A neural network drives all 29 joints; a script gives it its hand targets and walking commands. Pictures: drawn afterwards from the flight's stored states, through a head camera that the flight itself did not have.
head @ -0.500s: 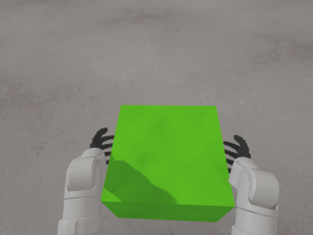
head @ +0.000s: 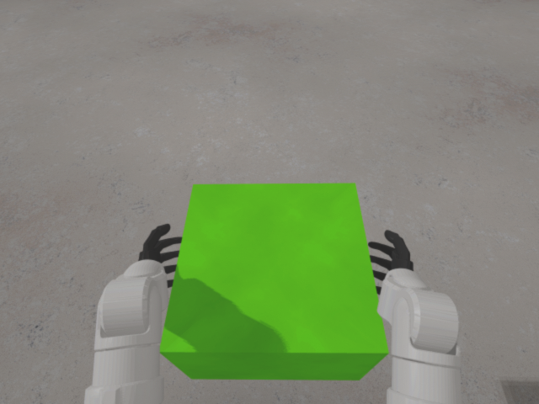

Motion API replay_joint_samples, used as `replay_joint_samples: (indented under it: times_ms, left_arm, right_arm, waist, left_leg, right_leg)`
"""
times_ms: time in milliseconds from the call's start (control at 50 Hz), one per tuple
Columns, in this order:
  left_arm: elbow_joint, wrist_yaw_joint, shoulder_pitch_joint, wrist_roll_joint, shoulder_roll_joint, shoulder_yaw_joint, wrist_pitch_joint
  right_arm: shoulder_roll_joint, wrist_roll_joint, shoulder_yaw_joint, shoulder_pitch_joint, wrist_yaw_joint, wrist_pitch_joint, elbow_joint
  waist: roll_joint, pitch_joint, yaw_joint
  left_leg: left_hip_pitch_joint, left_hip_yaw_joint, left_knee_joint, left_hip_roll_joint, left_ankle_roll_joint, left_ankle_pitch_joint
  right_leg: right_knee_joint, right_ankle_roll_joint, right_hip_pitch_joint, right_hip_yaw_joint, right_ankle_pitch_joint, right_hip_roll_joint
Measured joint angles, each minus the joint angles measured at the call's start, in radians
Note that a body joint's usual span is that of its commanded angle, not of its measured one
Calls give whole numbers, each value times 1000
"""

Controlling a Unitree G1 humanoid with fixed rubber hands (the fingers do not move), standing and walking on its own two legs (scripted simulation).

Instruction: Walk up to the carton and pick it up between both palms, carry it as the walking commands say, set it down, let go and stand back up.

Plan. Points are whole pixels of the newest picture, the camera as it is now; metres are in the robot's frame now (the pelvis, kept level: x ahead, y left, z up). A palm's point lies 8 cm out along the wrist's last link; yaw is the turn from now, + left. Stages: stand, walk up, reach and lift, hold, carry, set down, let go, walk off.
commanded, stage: carry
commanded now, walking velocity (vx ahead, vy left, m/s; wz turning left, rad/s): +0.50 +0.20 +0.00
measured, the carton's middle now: (274, 279) +0.32 +0.00 -0.01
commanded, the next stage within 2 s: none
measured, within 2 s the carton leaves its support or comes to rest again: neither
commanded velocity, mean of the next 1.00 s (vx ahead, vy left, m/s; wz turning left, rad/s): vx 0.50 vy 0.20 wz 0.00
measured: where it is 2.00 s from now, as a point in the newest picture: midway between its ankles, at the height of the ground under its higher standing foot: (213, 206)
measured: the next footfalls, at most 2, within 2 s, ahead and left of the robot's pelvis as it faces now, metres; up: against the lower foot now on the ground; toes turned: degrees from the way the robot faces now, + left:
right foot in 0.32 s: +0.35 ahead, -0.04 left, +0.00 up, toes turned -12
left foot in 0.78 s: +0.63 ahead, +0.26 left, +0.00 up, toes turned +12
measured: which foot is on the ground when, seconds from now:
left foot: down 0.00-0.36, up 0.38-0.76, down 0.78-1.00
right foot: up 0.00-0.30, down 0.32-0.82, up 0.84-1.00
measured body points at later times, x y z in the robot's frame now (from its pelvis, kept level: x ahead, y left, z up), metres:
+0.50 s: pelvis +0.30 +0.04 +0.01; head +0.31 +0.01 +0.46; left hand +0.57 +0.24 +0.07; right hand +0.60 -0.11 +0.05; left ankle +0.20 +0.17 -0.63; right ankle +0.31 -0.03 -0.73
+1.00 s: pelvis +0.58 +0.18 +0.01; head +0.62 +0.18 +0.46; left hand +0.88 +0.36 +0.05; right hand +0.88 +0.01 +0.06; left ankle +0.59 +0.25 -0.73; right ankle +0.54 +0.07 -0.66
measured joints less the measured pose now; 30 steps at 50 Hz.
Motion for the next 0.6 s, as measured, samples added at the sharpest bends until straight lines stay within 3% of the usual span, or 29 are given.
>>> replay_joint_samples:
  times_ms: [60, 140, 280, 320, 340, 380, 420, 460, 520, 600]
  left_arm:
    - [-15, 10, 8, -4, -16, -7, 1]
    - [-81, 31, 22, -9, -38, -28, -14]
    - [-120, 31, 47, 22, -66, -27, -4]
    - [-94, 29, 31, 20, -60, -23, 2]
    - [-69, 32, 23, 17, -63, -24, -5]
    - [-18, 35, 2, 18, -60, -33, -9]
    - [17, 21, -2, 24, -54, -23, -11]
    - [24, 19, 13, 12, -43, -13, -11]
    - [10, 29, 21, -14, -33, 1, -11]
    - [-26, 44, 4, -36, -37, 14, -24]
  right_arm:
    - [-5, 19, -10, 19, -7, 10, -34]
    - [-7, 30, -34, 32, 18, -8, -93]
    - [-8, -4, -36, 36, 68, -11, -90]
    - [-7, -11, -39, 29, 64, -4, -77]
    - [-12, -13, -44, 27, 64, -2, -67]
    - [-24, -15, -49, 33, 65, 0, -49]
    - [-26, -7, -41, 27, 42, 11, -27]
    - [-18, 1, -34, 18, 19, 22, -11]
    - [0, -4, -34, 4, 14, 18, -6]
    - [1, -22, -31, -12, 37, -7, -30]
  waist:
    - [3, 22, 3]
    - [-4, 18, 0]
    - [23, -55, 12]
    - [32, -66, 17]
    - [55, -69, 24]
    - [61, -67, 34]
    - [37, -49, 43]
    - [26, -27, 43]
    - [22, 1, 43]
    - [20, 18, 41]
  left_leg:
    - [83, 1, -94, -14, 4, 0]
    - [187, -7, -174, -47, 13, -27]
    - [383, -23, -200, -75, -2, -172]
    - [404, -22, -111, -70, -11, -252]
    - [385, -20, -20, -47, -15, -291]
    - [270, -52, 272, -33, -32, -248]
    - [132, -94, 535, -44, -37, -218]
    - [13, -124, 657, -26, -43, -142]
    - [-125, -164, 656, 21, -57, -36]
    - [-236, -184, 529, 58, -70, 18]
  right_leg:
    - [-20, -16, -136, -30, 75, 30]
    - [-194, -21, -235, -56, 135, 30]
    - [-530, -49, -187, -135, 341, 51]
    - [-603, -76, -126, -175, 392, 68]
    - [-585, -124, -112, -189, 385, 78]
    - [-527, -162, -101, -201, 314, 62]
    - [-533, -147, -68, -185, 277, 38]
    - [-591, -128, -15, -175, 279, 26]
    - [-689, -106, 68, -164, 290, 11]
    - [-765, -63, 159, -148, 276, -20]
